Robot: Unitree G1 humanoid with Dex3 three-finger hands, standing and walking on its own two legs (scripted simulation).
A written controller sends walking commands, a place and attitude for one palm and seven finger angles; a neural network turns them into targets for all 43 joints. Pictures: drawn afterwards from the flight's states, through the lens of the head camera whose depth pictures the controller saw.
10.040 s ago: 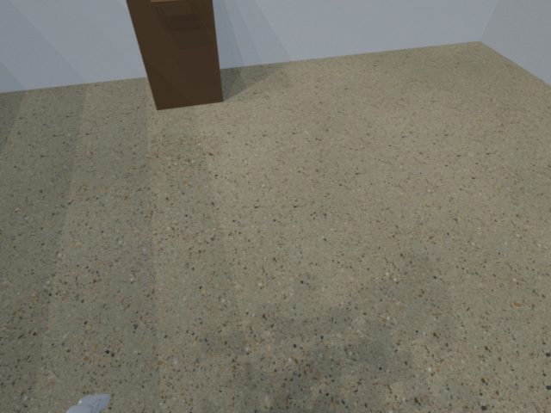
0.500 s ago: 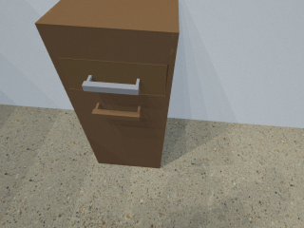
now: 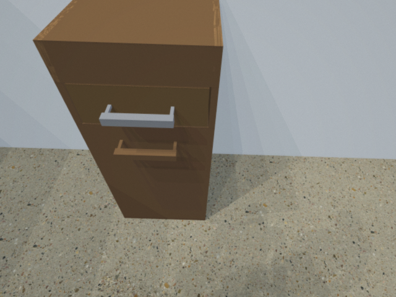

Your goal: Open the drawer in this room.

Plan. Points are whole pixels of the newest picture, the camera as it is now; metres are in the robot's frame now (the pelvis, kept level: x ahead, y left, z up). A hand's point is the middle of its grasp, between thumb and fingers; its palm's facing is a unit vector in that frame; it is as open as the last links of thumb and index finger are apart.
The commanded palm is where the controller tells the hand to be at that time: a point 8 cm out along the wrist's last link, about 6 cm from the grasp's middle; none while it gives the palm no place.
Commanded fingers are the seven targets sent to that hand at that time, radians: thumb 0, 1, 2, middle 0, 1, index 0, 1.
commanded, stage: look again from close up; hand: left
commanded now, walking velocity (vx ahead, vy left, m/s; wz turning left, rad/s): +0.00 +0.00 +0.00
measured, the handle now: (139, 114) +0.57 +0.20 +0.01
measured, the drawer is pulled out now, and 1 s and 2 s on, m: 0.00 0.00 0.00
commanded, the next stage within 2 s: shuffle to correct the standing spot in 0.50 s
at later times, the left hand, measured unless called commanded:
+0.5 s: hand out of the picture +0.00 +0.20 -0.17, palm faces +0.00 -0.98 -0.21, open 7.4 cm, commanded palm none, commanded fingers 0.00 0.90 0.90 -0.20 -0.30 -0.20 -0.30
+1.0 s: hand out of the picture -0.08 +0.17 -0.18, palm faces +0.07 -0.99 -0.16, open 7.4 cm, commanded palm none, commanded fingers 0.00 0.90 0.90 -0.20 -0.30 -0.20 -0.30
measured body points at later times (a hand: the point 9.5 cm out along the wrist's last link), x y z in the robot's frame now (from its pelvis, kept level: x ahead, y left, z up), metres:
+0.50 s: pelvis -0.03 +0.02 +0.00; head -0.05 +0.03 +0.45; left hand +0.01 +0.25 -0.16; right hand +0.01 -0.21 -0.15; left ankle -0.03 +0.12 -0.74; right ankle -0.01 -0.12 -0.74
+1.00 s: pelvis -0.01 +0.02 -0.01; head +0.00 +0.01 +0.44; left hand -0.08 +0.22 -0.17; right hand -0.05 -0.21 -0.17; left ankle -0.03 +0.12 -0.74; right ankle -0.01 -0.12 -0.74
